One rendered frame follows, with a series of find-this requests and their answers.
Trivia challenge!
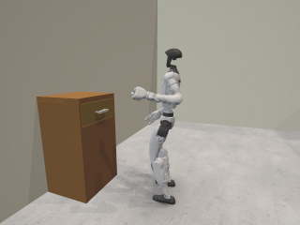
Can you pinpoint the left robot forearm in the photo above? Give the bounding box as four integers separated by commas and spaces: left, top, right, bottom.
146, 91, 182, 105

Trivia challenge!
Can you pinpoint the right robot forearm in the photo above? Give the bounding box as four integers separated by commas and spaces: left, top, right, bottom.
157, 108, 164, 115

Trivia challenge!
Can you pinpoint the robot head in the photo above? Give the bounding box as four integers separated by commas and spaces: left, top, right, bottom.
165, 48, 183, 74

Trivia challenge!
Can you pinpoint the drawer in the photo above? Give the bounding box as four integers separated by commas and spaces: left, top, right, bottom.
81, 97, 113, 127

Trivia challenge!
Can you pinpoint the right robot thigh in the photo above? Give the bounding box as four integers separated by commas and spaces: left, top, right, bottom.
158, 134, 168, 158

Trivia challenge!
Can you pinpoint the cabinet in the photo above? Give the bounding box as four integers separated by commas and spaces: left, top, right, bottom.
37, 92, 117, 203

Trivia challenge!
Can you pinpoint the robot left upper arm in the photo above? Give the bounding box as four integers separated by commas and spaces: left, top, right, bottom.
164, 71, 183, 105

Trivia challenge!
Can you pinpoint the handle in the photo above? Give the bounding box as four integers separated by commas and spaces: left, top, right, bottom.
95, 109, 109, 113

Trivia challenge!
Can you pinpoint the robot right hand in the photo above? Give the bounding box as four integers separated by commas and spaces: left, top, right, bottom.
144, 111, 160, 125

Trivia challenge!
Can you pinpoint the robot left hand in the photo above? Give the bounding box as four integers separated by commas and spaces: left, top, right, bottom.
131, 86, 147, 101

